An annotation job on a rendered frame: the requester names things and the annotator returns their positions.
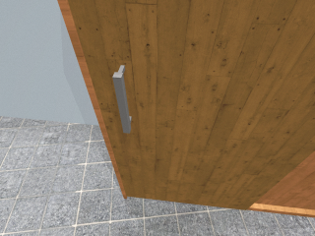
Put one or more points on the handle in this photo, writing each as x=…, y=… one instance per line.
x=121, y=96

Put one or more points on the wardrobe door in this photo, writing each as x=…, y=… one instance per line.
x=296, y=189
x=221, y=93

